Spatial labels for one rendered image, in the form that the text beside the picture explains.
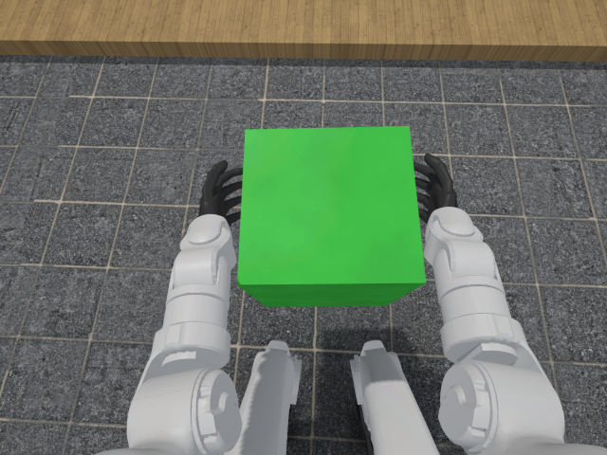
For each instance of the left robot hand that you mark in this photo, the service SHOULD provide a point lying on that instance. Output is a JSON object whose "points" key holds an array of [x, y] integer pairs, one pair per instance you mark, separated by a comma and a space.
{"points": [[213, 195]]}

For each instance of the robot left forearm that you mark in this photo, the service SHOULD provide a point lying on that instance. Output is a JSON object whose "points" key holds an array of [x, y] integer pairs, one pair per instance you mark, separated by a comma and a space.
{"points": [[194, 333]]}

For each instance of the left robot upper arm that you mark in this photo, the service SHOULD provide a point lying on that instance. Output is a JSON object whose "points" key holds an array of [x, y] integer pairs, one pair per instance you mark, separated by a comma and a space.
{"points": [[189, 413]]}

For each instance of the robot right forearm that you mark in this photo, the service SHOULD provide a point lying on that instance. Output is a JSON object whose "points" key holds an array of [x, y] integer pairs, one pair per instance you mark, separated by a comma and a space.
{"points": [[476, 317]]}

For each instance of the right robot upper arm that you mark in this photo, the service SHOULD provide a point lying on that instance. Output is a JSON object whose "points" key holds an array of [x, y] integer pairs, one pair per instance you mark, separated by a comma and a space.
{"points": [[495, 409]]}

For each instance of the carton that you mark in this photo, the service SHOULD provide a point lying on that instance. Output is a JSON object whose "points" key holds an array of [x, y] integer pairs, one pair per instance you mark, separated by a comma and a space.
{"points": [[329, 217]]}

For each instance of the left robot shin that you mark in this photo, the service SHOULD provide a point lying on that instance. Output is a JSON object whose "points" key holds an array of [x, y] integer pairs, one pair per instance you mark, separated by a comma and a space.
{"points": [[275, 344]]}

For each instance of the right robot hand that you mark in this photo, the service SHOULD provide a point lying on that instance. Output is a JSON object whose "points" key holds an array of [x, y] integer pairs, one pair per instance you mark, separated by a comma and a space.
{"points": [[440, 190]]}

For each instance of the robot right thigh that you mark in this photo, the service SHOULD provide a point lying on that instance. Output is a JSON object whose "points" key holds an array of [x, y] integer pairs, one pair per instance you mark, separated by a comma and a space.
{"points": [[397, 424]]}

